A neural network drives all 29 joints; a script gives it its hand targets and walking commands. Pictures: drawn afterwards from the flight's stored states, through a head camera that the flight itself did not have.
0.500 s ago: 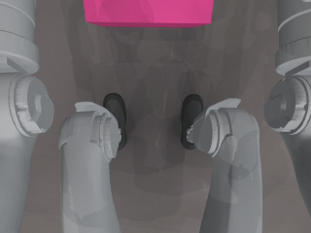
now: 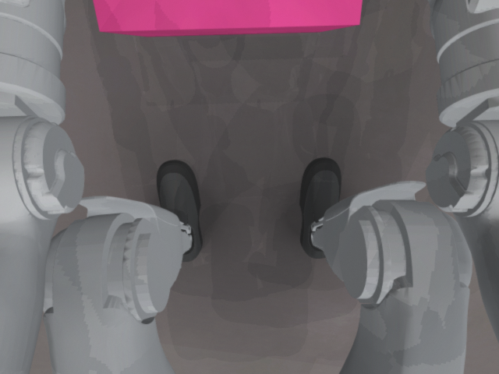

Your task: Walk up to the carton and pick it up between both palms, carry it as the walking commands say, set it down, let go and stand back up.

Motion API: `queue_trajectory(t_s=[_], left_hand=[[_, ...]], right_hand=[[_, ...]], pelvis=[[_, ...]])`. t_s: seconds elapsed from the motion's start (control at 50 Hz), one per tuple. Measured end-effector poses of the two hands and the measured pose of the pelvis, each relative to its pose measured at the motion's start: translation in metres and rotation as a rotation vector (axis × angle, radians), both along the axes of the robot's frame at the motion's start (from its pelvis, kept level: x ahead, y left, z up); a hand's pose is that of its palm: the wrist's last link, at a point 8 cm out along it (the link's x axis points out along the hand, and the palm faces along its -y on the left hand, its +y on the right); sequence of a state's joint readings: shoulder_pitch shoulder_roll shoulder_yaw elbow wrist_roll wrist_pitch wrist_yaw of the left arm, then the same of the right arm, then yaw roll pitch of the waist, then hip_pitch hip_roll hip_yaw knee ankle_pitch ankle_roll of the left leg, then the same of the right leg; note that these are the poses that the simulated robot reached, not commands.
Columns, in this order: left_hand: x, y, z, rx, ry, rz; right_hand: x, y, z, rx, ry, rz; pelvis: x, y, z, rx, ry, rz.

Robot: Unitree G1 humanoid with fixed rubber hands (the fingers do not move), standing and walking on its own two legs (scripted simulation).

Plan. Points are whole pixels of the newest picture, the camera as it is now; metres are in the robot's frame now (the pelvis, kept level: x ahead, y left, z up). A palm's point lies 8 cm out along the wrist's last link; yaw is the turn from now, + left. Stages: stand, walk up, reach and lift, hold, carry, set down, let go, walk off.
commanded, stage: reach and lift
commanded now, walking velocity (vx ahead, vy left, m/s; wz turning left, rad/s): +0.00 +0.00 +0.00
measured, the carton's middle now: out of the picture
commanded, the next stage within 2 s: none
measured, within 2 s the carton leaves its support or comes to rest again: leaves its support in 1.74 s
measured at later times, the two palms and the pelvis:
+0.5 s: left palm out of the picture +0.56 +0.20 -0.21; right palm out of the picture +0.56 -0.18 -0.21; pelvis +0.00 +0.00 +0.00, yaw +0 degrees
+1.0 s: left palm out of the picture +0.57 +0.20 -0.21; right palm out of the picture +0.57 -0.15 -0.21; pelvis +0.00 +0.00 +0.00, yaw +0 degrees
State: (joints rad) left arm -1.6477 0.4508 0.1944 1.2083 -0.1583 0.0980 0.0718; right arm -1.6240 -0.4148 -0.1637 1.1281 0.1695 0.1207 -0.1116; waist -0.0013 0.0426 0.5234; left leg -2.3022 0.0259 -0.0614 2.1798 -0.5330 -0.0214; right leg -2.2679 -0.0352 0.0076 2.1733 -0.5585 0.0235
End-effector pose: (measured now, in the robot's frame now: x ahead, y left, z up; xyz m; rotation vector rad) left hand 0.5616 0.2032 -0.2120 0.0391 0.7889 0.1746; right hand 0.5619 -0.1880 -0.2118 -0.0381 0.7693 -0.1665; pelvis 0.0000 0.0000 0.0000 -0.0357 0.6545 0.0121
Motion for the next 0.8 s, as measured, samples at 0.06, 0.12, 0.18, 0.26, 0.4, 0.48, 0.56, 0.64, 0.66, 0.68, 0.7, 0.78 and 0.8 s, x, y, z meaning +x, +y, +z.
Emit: queue_trajectory(t_s=[0.06, 0.12, 0.18, 0.26, 0.4, 0.48, 0.56, 0.64, 0.66, 0.68, 0.7, 0.78, 0.8], left_hand=[[0.002, 0.0, 0.0, -0.002, -0.008, 0.002], [0.003, 0.0, 0.0, -0.007, -0.014, 0.002], [0.003, 0.0, 0.0, -0.009, -0.018, 0.002], [0.003, 0.0, 0.0, -0.01, -0.018, 0.002], [0.003, 0.0, 0.0, -0.01, -0.018, 0.001], [0.003, 0.0, 0.0, -0.011, -0.019, 0.002], [0.003, 0.0, 0.0, -0.012, -0.019, 0.001], [0.003, 0.0, 0.0, -0.013, -0.019, 0.001], [0.003, 0.0, 0.0, -0.013, -0.019, 0.001], [0.003, 0.0, 0.0, -0.013, -0.019, 0.001], [0.003, 0.0, 0.0, -0.013, -0.019, 0.0], [0.003, 0.0, 0.0, -0.014, -0.02, 0.0], [0.003, 0.0, 0.0, -0.014, -0.02, -0.001]], right_hand=[[0.002, -0.003, 0.0, -0.016, -0.008, 0.008], [0.003, -0.001, 0.0, -0.014, -0.009, 0.016], [0.003, 0.0, 0.001, -0.008, -0.01, 0.016], [0.003, 0.0, 0.0, -0.006, -0.008, 0.016], [0.001, 0.003, -0.001, 0.0, -0.002, 0.031], [0.002, 0.008, -0.001, 0.008, -0.003, 0.048], [0.004, 0.016, 0.0, 0.022, -0.008, 0.065], [0.007, 0.026, 0.001, 0.041, -0.016, 0.084], [0.008, 0.028, 0.002, 0.044, -0.017, 0.091], [0.009, 0.031, 0.002, 0.044, -0.019, 0.099], [0.009, 0.033, 0.002, 0.045, -0.02, 0.106], [0.01, 0.035, 0.003, 0.029, -0.023, 0.12], [0.01, 0.035, 0.003, 0.027, -0.023, 0.122]], pelvis=[[0.001, -0.001, -0.002, 0.003, -0.003, 0.0], [0.002, -0.001, -0.003, 0.002, -0.004, -0.001], [0.002, -0.001, -0.003, 0.002, -0.005, -0.001], [0.002, -0.001, -0.003, 0.002, -0.005, -0.001], [0.002, -0.001, -0.003, 0.002, -0.005, -0.001], [0.002, -0.001, -0.003, 0.002, -0.005, -0.001], [0.002, -0.001, -0.003, 0.002, -0.005, -0.001], [0.002, -0.001, -0.003, 0.002, -0.005, -0.001], [0.002, -0.001, -0.003, 0.002, -0.005, -0.001], [0.002, -0.001, -0.003, 0.002, -0.005, -0.001], [0.002, -0.001, -0.003, 0.002, -0.005, -0.001], [0.002, -0.001, -0.003, 0.002, -0.005, -0.001], [0.002, -0.001, -0.003, 0.002, -0.005, -0.001]])
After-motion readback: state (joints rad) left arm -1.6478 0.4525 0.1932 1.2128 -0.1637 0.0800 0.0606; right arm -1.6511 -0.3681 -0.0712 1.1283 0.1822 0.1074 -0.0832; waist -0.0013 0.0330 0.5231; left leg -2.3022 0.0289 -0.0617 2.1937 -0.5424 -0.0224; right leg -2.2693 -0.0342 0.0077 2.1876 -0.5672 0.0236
